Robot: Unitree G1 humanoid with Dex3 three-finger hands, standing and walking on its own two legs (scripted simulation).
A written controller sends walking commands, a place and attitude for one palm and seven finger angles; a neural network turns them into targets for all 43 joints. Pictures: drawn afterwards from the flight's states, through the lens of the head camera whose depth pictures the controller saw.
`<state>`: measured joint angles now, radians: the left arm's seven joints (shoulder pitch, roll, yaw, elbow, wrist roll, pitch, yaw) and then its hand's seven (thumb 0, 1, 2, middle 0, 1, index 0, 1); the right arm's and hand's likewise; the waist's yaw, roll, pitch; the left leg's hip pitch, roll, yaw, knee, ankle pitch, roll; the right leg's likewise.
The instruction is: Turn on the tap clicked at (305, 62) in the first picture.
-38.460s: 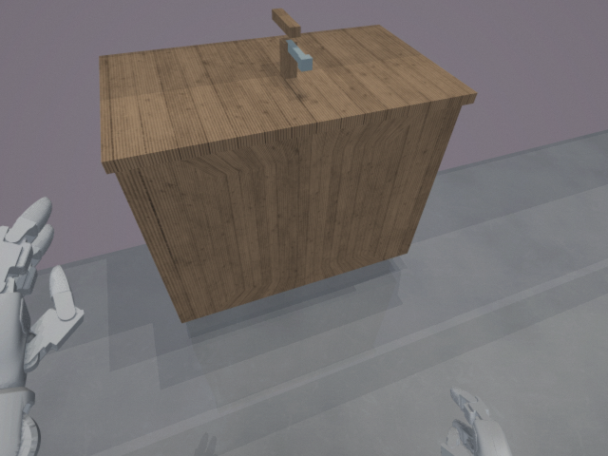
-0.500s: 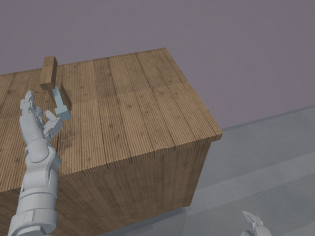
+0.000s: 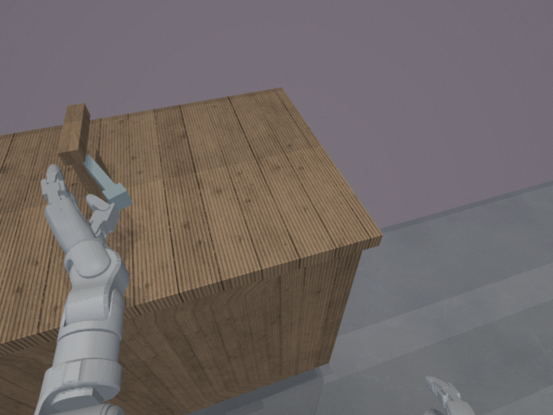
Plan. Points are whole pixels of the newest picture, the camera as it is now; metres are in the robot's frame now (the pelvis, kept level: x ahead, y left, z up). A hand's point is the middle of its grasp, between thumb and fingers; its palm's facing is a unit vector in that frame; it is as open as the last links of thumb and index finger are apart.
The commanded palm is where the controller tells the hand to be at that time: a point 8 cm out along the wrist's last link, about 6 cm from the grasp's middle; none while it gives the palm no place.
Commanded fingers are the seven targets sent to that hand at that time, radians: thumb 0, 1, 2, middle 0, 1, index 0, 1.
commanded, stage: push the lever round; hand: left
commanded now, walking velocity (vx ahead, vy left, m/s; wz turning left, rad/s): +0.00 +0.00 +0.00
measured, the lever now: (117, 197) +0.39 +0.26 +0.12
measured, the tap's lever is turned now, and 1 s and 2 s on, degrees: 25 50 78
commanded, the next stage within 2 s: none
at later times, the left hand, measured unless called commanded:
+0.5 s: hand (130, 203) +0.38 +0.24 +0.12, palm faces +0.74 -0.67 -0.05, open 7.7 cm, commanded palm +0.34 +0.24 +0.11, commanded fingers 0.00 0.90 0.90 -0.15 -0.15 -0.15 -0.15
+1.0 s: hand (156, 190) +0.41 +0.21 +0.12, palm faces +0.81 -0.59 -0.09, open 7.7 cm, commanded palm +0.37 +0.21 +0.11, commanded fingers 0.00 0.90 0.90 -0.15 -0.15 -0.15 -0.15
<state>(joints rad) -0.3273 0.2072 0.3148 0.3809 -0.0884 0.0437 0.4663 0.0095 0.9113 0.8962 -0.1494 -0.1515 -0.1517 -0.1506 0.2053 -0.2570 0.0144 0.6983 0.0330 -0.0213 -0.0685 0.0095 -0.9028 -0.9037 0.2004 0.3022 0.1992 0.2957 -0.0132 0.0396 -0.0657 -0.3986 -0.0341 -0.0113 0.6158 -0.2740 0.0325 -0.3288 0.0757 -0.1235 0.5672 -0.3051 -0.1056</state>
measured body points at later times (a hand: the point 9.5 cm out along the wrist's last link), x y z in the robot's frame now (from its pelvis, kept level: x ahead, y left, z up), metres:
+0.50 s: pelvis +0.00 +0.01 +0.00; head +0.00 -0.01 +0.45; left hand +0.34 +0.27 +0.12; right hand +0.15 -0.24 -0.11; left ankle +0.03 +0.10 -0.73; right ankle +0.00 -0.05 -0.73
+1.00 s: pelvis -0.01 -0.01 -0.01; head +0.01 -0.02 +0.44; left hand +0.37 +0.24 +0.12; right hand +0.13 -0.24 -0.13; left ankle +0.03 +0.10 -0.73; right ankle +0.00 -0.05 -0.73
